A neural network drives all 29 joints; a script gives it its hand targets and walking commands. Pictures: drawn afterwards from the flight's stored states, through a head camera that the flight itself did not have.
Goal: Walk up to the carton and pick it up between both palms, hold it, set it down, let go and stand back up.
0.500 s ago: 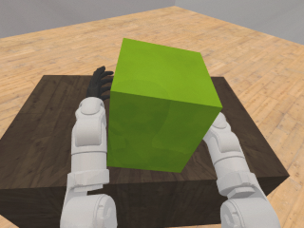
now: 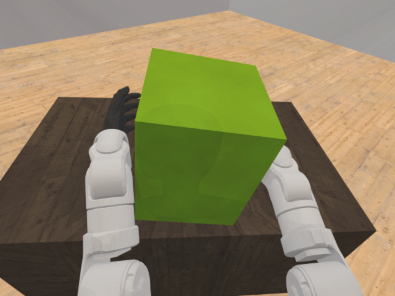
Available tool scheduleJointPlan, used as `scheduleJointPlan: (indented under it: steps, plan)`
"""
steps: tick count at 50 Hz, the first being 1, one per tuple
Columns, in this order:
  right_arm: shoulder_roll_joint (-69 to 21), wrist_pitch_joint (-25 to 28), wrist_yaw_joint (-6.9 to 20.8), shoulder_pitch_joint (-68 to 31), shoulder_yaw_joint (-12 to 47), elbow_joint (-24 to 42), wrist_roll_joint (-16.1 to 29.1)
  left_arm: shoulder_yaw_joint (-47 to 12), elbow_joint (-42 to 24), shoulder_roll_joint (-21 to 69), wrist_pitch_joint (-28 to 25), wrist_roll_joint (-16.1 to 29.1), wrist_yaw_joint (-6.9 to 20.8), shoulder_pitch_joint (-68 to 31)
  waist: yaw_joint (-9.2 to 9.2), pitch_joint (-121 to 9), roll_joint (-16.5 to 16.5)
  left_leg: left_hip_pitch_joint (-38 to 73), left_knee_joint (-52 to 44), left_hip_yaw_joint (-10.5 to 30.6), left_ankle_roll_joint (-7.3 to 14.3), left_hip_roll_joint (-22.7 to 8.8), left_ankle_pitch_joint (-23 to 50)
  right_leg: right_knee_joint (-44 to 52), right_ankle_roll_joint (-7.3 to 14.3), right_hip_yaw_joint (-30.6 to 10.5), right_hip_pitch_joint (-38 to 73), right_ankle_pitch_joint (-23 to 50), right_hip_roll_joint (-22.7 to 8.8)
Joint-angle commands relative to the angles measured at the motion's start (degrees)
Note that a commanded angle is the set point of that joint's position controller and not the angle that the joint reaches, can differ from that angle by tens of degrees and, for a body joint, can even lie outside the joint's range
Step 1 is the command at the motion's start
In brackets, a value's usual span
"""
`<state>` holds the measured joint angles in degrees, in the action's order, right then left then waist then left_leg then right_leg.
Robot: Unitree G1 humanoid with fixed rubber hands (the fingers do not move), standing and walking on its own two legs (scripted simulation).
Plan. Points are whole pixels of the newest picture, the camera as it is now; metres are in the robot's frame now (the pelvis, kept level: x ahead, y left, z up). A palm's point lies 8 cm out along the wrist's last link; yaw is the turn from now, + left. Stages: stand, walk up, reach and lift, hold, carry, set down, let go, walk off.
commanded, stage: hold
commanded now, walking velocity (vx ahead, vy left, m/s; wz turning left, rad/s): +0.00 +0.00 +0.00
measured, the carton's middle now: (195, 142) +0.37 +0.00 +0.17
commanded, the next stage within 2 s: none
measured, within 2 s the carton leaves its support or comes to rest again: neither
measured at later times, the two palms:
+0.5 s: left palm (116, 131) +0.36 +0.15 +0.20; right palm (268, 145) +0.36 -0.14 +0.17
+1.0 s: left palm (118, 131) +0.36 +0.15 +0.20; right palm (269, 145) +0.36 -0.14 +0.17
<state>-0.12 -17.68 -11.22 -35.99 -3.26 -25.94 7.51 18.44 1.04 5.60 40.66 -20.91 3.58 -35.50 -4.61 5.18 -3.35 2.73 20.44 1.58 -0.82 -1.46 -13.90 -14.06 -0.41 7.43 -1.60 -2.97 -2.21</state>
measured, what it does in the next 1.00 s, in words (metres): stands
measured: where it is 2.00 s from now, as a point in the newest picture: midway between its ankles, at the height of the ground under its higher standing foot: outside the picture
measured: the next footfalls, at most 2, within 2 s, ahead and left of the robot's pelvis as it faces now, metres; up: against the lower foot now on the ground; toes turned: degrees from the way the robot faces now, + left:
none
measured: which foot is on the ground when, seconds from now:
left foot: down 0.00-1.00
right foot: down 0.00-1.00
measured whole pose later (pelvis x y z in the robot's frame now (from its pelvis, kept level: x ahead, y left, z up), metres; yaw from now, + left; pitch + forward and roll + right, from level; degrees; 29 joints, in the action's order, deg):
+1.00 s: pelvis +0.01 +0.00 +0.00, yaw +0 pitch -10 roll -1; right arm 0.8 -16.6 -12.0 -33.4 -0.9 -22.0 8.6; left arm 17.2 -3.9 6.3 41.9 -21.6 4.3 -33.6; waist -4.5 7.2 -2.8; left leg 4.0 20.7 1.1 -0.8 -1.9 -14.6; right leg -14.2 -0.5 7.0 -0.5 -3.5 -1.8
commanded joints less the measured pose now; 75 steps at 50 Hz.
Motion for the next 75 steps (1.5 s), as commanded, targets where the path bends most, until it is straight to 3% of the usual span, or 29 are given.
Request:
scheduleJointPlan:
  steps: [1, 3, 5, 8, 11, 12, 13, 15, 16, 21, 22, 26, 30, 34, 36, 39, 40, 42, 46, 47, 51, 54, 57, 61, 64, 66, 69, 71, 75]
  plan:
    - [-28.6, 4.8, 6.2, -43.2, 21.5, 18.4, 3.4, -25.6, 1.7, 26.3, 0.9, 7.5, 7.4, -27.6, -0.87, -20.3, 4.0, -14.3, -6.0, -3.7, -0.7, 3.7, 11.5, -1.7, 0.3, -1.0, 23.9, 2.1, 4.4]
    - [-28.0, 5.0, 6.4, -42.5, 21.7, 18.7, 4.1, -26.3, 0.2, 26.4, 0.5, 7.8, 7.5, -27.9, -0.88, -22.2, 6.2, -12.7, -5.4, -3.6, -1.6, 3.7, 15.4, -2.5, 0.5, -0.8, 22.6, 4.2, 4.9]
    - [-28.3, 4.8, 6.2, -40.3, 23.1, 19.5, 4.7, -26.7, -2.2, 26.0, 0.7, 8.4, 7.5, -26.2, -0.84, -23.3, 4.2, -11.2, -4.2, -3.6, -1.7, 3.8, 19.6, -2.3, 0.2, -0.7, 24.2, 7.1, 5.3]
    - [-27.4, 4.2, 5.7, -39.9, 21.7, 18.9, 3.4, -25.7, 1.2, 25.3, 1.7, 7.0, 8.2, -25.1, -1.62, -20.0, 4.2, -13.5, -5.1, -3.8, -1.2, 4.3, 13.6, -1.8, -0.6, -1.2, 25.2, 3.9, 4.4]
    - [-28.4, 4.7, 5.9, -39.1, 23.1, 20.6, 4.8, -28.0, -4.0, 26.1, 1.2, 7.9, 7.7, -26.3, -1.38, -21.4, 5.8, -11.9, -4.5, -4.2, -2.0, 4.3, 16.5, -2.0, 0.2, -0.9, 24.3, 4.9, 4.9]
    - [-28.2, 4.5, 6.0, -40.7, 23.2, 20.0, 4.5, -26.6, -2.4, 25.5, 1.0, 7.4, 7.6, -27.4, -0.48, -21.8, 4.6, -12.1, -4.8, -3.9, -1.1, 4.2, 15.1, -2.3, -0.2, -0.8, 23.4, 4.5, 4.7]
    - [-29.5, 4.8, 5.9, -40.2, 24.0, 22.2, 4.8, -28.1, -4.8, 26.1, 0.3, 8.4, 7.5, -27.5, -0.85, -23.9, 3.8, -11.7, -4.1, -3.5, -1.1, 4.3, 18.7, -2.8, -0.5, -1.0, 24.8, 8.3, 4.7]
    - [-28.8, 5.0, 5.5, -39.7, 26.2, 24.0, 6.3, -29.4, -4.8, 26.5, 0.1, 9.0, 7.1, -25.1, -0.86, -24.2, 6.1, -9.7, -3.1, -3.5, -1.8, 4.4, 22.4, -3.3, -0.2, -1.2, 24.8, 10.9, 4.9]
    - [-28.5, 5.1, 5.5, -40.4, 25.7, 23.2, 5.4, -28.6, -3.4, 25.6, 0.1, 8.4, 7.2, -25.7, -1.11, -23.0, 3.8, -10.4, -3.5, -3.3, -1.6, 3.9, 20.6, -2.3, -0.3, -0.8, 24.2, 8.8, 5.0]
    - [-28.2, 4.4, 6.1, -39.6, 23.4, 19.9, 4.1, -24.3, -0.7, 24.1, 1.3, 5.8, 8.0, -25.3, 1.55, -17.0, 3.7, -15.0, -6.8, -4.3, 0.0, 3.8, 11.9, -2.0, -0.2, -1.1, 24.4, 1.9, 4.3]
    - [-28.5, 4.6, 6.2, -41.6, 23.7, 20.9, 4.5, -24.6, -1.1, 24.5, 1.3, 6.4, 8.0, -26.2, 1.19, -18.9, 2.8, -14.7, -6.9, -4.4, 0.6, 3.8, 10.9, -1.8, -0.4, -1.2, 24.4, 1.4, 4.2]
    - [-28.9, 4.7, 5.5, -39.9, 24.7, 21.2, 5.4, -27.4, -2.7, 25.4, 0.7, 8.3, 7.5, -26.2, -0.13, -22.4, 4.0, -11.2, -4.3, -4.2, -1.1, 4.0, 19.0, -2.1, -0.5, -1.3, 24.8, 7.8, 4.9]
    - [-27.3, 4.4, 5.3, -37.9, 22.9, 20.7, 3.9, -27.5, -3.0, 25.8, 1.6, 7.4, 8.1, -24.6, -1.63, -19.2, 4.4, -11.2, -5.1, -4.1, -1.4, 4.1, 15.7, -1.5, 0.0, -0.7, 22.9, 4.2, 4.7]
    - [-27.3, 4.2, 5.6, -39.2, 21.6, 18.8, 3.5, -24.9, -0.3, 24.4, 1.9, 6.8, 8.4, -25.9, -1.02, -17.8, 3.4, -14.0, -6.1, -4.4, -0.6, 3.8, 12.2, -1.6, -0.1, -0.5, 23.6, 2.6, 4.6]
    - [-28.4, 4.7, 5.7, -39.2, 22.9, 21.7, 3.4, -27.8, -4.9, 25.8, 1.1, 8.0, 8.2, -27.3, -2.1, -21.6, 4.0, -12.4, -5.2, -4.1, -1.3, 4.1, 14.3, -2.5, -0.3, -0.3, 24.7, 4.4, 4.6]
    - [-28.2, 5.2, 5.2, -39.6, 25.1, 23.6, 4.7, -28.3, -4.2, 25.3, 0.4, 8.5, 7.6, -25.3, -1.47, -23.6, 4.4, -10.4, -3.5, -3.5, -1.3, 3.9, 21.2, -3.2, -0.4, -0.7, 25.3, 9.7, 4.9]
    - [-27.7, 4.9, 5.1, -38.9, 24.5, 21.4, 4.3, -27.6, -3.3, 24.4, 0.4, 7.7, 7.6, -25.8, -1.76, -22.5, 4.6, -10.6, -3.9, -3.7, -1.3, 3.7, 19.7, -2.5, -0.3, -0.8, 24.6, 8.0, 4.8]
    - [-27.4, 4.7, 5.6, -39.5, 23.5, 20.5, 3.9, -26.0, -2.0, 24.3, 1.0, 6.7, 7.4, -25.9, -0.11, -19.2, 4.9, -12.9, -5.1, -3.9, -1.0, 3.7, 16.0, -2.3, 0.0, 0.1, 23.6, 3.5, 5.0]
    - [-28.8, 5.3, 5.8, -38.6, 25.6, 23.3, 5.4, -27.5, -5.6, 24.6, 0.8, 7.6, 7.2, -25.4, 0.14, -24.6, 4.9, -10.9, -4.1, -4.4, -1.1, 4.1, 20.0, -3.5, -0.4, -0.7, 25.4, 8.7, 4.8]
    - [-27.8, 5.1, 5.6, -39.8, 26.0, 22.6, 5.3, -26.4, -3.8, 24.2, 0.9, 7.2, 7.3, -25.3, 1.05, -22.9, 4.0, -11.4, -3.8, -4.3, -0.6, 4.1, 19.9, -3.1, -0.5, -0.7, 25.3, 9.1, 4.7]
    - [-27.8, 5.3, 5.3, -38.8, 24.9, 23.1, 4.6, -27.6, -4.4, 25.1, 0.7, 7.7, 8.0, -25.4, -0.4, -21.2, 4.6, -11.4, -4.3, -4.4, -0.7, 4.0, 17.3, -2.3, -0.2, -0.8, 24.0, 6.5, 4.3]
    - [-27.8, 5.3, 4.8, -38.2, 26.0, 24.4, 4.9, -28.5, -5.9, 24.9, 0.9, 8.6, 7.8, -24.5, -0.72, -23.9, 4.2, -10.3, -2.9, -3.8, -1.8, 4.0, 22.8, -3.2, -0.3, -0.4, 25.3, 10.7, 5.1]
    - [-27.5, 4.1, 4.6, -36.5, 24.4, 22.4, 4.1, -26.5, -2.8, 24.0, 1.6, 7.4, 8.3, -22.6, -1.14, -18.8, 3.7, -11.9, -4.7, -4.1, -1.3, 4.0, 17.6, -2.0, -0.4, -0.3, 24.9, 6.8, 4.7]
    - [-27.7, 4.5, 5.8, -39.5, 22.4, 20.0, 2.9, -24.8, -1.7, 23.3, 1.1, 7.0, 8.3, -27.9, 0.07, -15.6, 4.1, -16.3, -7.3, -4.6, 0.0, 3.9, 7.8, -2.1, 0.0, -0.4, 22.6, -1.2, 3.9]
    - [-28.5, 5.2, 6.1, -40.5, 22.3, 19.3, 2.5, -26.5, -1.5, 24.5, 0.7, 7.8, 7.9, -28.1, -0.43, -18.9, 5.1, -14.7, -6.1, -5.0, -0.6, 3.5, 11.4, -2.3, 0.1, -0.4, 23.0, 0.3, 4.4]
    - [-28.8, 6.1, 5.8, -41.8, 23.7, 23.2, 3.7, -28.6, -3.3, 25.9, -0.1, 9.1, 7.5, -28.7, -0.56, -24.8, 5.6, -11.4, -3.4, -4.4, -1.5, 4.0, 17.3, -2.9, 0.0, -0.3, 23.4, 4.3, 4.7]
    - [-28.1, 5.1, 5.4, -40.3, 22.3, 20.1, 2.6, -27.0, -0.5, 24.8, 0.5, 8.3, 7.5, -27.4, -0.69, -20.2, 5.8, -12.7, -4.5, -4.0, -1.1, 3.8, 13.5, -2.3, 0.0, -0.2, 22.2, 1.4, 4.4]
    - [-28.2, 4.3, 5.7, -39.0, 21.3, 16.1, 1.7, -24.8, 0.6, 23.5, 0.9, 7.2, 7.9, -27.6, -0.32, -17.0, 3.6, -15.9, -7.0, -4.6, -0.4, 3.6, 7.2, -1.6, -0.1, -0.3, 22.7, -2.7, 4.0]
    - [-29.3, 5.1, 6.1, -40.6, 22.0, 18.8, 2.4, -23.9, -1.0, 24.4, 0.7, 7.1, 8.3, -27.4, 0.64, -20.7, 3.4, -15.5, -6.5, -4.6, 0.0, 3.6, 11.4, -2.7, -0.4, -0.6, 25.1, 0.9, 4.2]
